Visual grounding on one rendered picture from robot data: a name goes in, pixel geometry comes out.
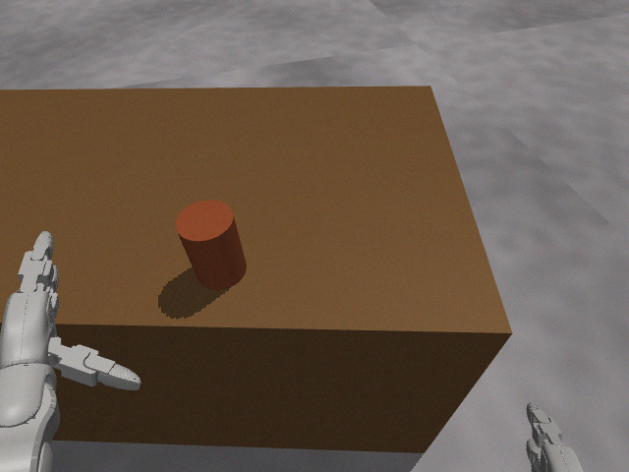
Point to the can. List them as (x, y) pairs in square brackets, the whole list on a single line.
[(210, 237)]

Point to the right robot hand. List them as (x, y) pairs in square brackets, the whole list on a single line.
[(546, 451)]

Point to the left robot hand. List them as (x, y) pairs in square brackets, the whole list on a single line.
[(28, 332)]

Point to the left robot arm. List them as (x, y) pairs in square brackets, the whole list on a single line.
[(29, 417)]

